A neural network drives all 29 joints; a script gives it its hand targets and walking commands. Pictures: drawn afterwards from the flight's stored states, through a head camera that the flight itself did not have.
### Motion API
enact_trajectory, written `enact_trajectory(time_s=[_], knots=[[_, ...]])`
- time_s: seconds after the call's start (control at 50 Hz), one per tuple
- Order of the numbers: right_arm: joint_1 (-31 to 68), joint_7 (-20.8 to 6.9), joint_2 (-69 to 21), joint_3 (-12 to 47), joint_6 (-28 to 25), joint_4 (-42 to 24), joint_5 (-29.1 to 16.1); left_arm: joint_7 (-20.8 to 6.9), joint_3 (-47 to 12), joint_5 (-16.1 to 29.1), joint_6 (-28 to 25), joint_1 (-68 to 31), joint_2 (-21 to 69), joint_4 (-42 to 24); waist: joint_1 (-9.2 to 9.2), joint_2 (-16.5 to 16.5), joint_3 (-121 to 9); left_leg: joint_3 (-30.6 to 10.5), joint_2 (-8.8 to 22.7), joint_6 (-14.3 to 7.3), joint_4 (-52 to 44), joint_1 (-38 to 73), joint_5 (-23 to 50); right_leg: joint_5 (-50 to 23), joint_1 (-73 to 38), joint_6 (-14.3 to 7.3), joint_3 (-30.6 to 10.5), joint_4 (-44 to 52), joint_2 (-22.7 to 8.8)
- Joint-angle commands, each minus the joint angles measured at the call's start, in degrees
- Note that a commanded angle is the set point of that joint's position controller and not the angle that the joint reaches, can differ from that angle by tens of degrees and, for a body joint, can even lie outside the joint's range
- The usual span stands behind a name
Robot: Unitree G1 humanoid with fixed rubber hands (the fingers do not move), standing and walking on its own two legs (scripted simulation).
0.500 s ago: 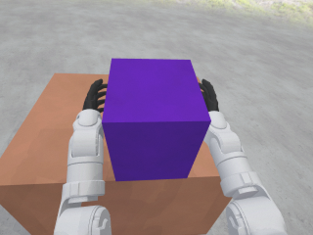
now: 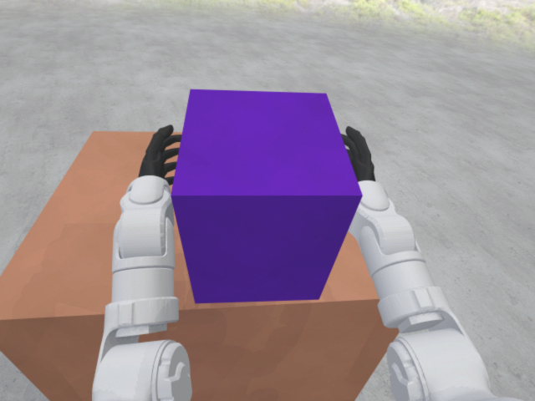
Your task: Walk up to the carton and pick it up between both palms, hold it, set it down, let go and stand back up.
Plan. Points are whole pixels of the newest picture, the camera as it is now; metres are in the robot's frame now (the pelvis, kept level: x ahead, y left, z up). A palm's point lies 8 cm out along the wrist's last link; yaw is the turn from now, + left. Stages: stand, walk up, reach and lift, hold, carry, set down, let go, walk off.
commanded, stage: reach and lift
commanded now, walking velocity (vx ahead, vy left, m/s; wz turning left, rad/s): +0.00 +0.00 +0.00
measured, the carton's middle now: (258, 201) +0.36 +0.00 +0.16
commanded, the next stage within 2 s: hold in 0.02 s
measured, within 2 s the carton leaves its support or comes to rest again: neither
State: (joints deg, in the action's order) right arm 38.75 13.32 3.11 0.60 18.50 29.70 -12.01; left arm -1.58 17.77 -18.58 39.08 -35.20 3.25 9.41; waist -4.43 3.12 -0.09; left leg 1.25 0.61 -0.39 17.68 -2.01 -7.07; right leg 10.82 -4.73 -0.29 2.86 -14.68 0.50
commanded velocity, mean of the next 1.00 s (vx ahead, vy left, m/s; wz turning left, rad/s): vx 0.00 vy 0.00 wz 0.00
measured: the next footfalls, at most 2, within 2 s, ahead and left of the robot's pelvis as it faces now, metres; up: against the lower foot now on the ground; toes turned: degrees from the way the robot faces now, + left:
none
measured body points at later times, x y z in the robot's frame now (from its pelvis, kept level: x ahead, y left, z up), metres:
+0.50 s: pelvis +0.00 +0.01 +0.00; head -0.07 +0.03 +0.44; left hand +0.37 +0.15 +0.22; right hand +0.37 -0.15 +0.22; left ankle +0.04 +0.11 -0.75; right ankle -0.02 -0.11 -0.75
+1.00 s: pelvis +0.00 +0.00 +0.00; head -0.07 +0.03 +0.44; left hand +0.37 +0.15 +0.22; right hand +0.37 -0.14 +0.22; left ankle +0.04 +0.11 -0.75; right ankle -0.02 -0.11 -0.75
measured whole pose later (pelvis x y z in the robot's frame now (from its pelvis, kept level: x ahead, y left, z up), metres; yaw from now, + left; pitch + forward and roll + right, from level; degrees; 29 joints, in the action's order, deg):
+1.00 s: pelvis +0.00 +0.00 +0.00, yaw +0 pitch -9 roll -1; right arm 42.0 13.2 4.0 0.6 21.8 30.8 -14.5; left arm -1.4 18.2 -19.2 43.4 -36.4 3.3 7.6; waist -5.4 2.5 -0.9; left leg 1.3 0.7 -0.4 18.5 -1.7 -7.6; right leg 10.9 -5.3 -0.2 2.7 -14.7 0.6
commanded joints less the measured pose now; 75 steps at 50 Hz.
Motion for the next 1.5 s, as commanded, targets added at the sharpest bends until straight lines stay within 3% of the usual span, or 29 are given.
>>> enact_trajectory(time_s=[0.0,0.08,0.2,0.32,0.4,0.48,0.62,0.68,0.82,0.94,1.08,1.16,1.24,1.36,1.48], knots=[[45.9,-5.06,-35.52,18.83,-2.85,-14.47,-3.62,-8.17,-27.33,7.79,-1.18,-38.96,30.67,-3.6,-0.98,-3.71,-16.58,0.74,-2.06,0.65,-0.36,10.85,8.71,-9.5,6.36,3.42,1.26,2.76,2.2],[46.18,-4.87,-35.13,18.31,-2.85,-14.96,-3.81,-7.93,-28.19,8.0,-1.18,-39.45,30.9,-4.74,-2.06,-4.99,-17.83,0.44,-2.19,1.52,0.51,12.04,11.19,-11.21,6.1,3.56,1.54,2.37,2.58],[46.34,-5.1,-34.65,17.89,-2.16,-13.72,-3.94,-7.67,-27.76,7.93,-0.76,-40.01,30.55,-4.58,-2.17,-4.65,-17.62,0.06,-1.85,1.29,-0.02,11.47,8.87,-8.73,6.33,3.37,1.46,2.81,2.52],[47.67,-5.36,-34.72,18.61,-1.5,-13.72,-4.47,-7.51,-25.88,7.27,-0.06,-40.13,30.28,-3.15,-0.91,-3.08,-16.23,0.45,-1.78,0.74,-0.58,10.64,8.13,-7.79,6.16,3.36,1.18,3.13,2.59],[49.6,-5.13,-35.37,20.09,-1.68,-16.62,-5.81,-7.11,-26.53,7.94,0.16,-40.62,30.48,-4.86,-0.21,-2.93,-19.3,0.63,-2.08,0.9,0.42,11.96,11.65,-11.3,5.02,3.67,1.15,2.38,2.91],[48.68,-4.99,-35.35,19.95,-1.02,-14.82,-5.78,-7.13,-26.13,7.29,0.5,-39.99,30.47,-3.91,-0.05,-2.82,-17.42,0.69,-2.01,0.86,0.1,11.8,10.82,-10.47,5.44,3.68,1.11,2.75,2.83],[48.41,-4.8,-34.88,18.87,-0.09,-14.02,-5.81,-7.59,-26.26,7.63,1.39,-40.72,30.25,-4.37,-0.98,-2.89,-17.11,0.9,-1.87,0.84,-0.1,11.46,9.91,-9.59,5.67,3.48,0.81,2.87,2.69],[47.25,-4.61,-34.64,18.46,0.23,-13.3,-6.09,-7.65,-26.81,7.65,1.42,-40.47,30.46,-5.18,-1.7,-4.39,-17.22,0.75,-1.99,1.49,0.52,12.28,11.73,-11.08,5.44,3.53,0.94,2.73,2.88],[46.73,-4.37,-34.67,18.78,0.48,-14.13,-6.62,-7.69,-27.58,7.9,1.33,-40.51,30.33,-6.8,-1.9,-5.19,-16.99,0.41,-2.08,1.83,0.7,11.72,11.51,-11.49,5.02,3.61,1.11,2.54,2.89],[48.41,-4.76,-35.44,18.62,0.49,-13.9,-6.26,-7.55,-26.81,7.78,1.38,-41.8,29.85,-5.66,-1.21,-4.02,-16.41,0.6,-1.97,1.15,-0.24,10.78,8.71,-8.54,5.79,3.7,0.82,2.72,2.67],[49.77,-4.26,-36.59,20.36,0.48,-15.6,-6.67,-7.45,-25.74,7.84,1.14,-41.4,29.55,-4.78,-0.02,-2.01,-18.08,0.89,-2.14,0.24,0.28,11.63,9.63,-11.23,5.48,4.22,0.58,2.31,2.77],[48.75,-4.08,-36.29,19.57,1.08,-13.36,-6.38,-7.94,-25.04,7.4,1.55,-40.92,29.08,-3.61,-0.12,-1.59,-16.07,1.16,-2.17,0.26,-0.08,11.4,8.85,-10.42,5.89,4.25,0.68,2.5,2.66],[48.96,-4.26,-36.11,18.41,1.12,-12.25,-6.14,-8.25,-25.22,7.46,1.83,-41.7,29.79,-3.44,-0.85,-2.75,-15.29,1.31,-2.06,0.59,-0.42,11.01,8.01,-8.37,6.42,3.81,0.57,2.86,2.56],[49.04,-4.23,-35.76,18.77,0.73,-13.41,-7.02,-7.83,-26.96,8.37,1.16,-43.24,29.85,-6.42,-1.46,-4.94,-18.41,0.85,-2.36,1.22,0.62,11.69,11.11,-11.9,5.11,3.78,0.46,2.29,2.82],[47.43,-4.57,-35.15,17.65,0.99,-10.88,-6.16,-7.65,-26.46,7.74,1.09,-42.62,29.91,-5.1,-1.48,-5.23,-15.34,0.75,-1.99,1.29,-0.53,10.3,8.15,-7.84,6.01,3.43,0.55,2.9,2.71]])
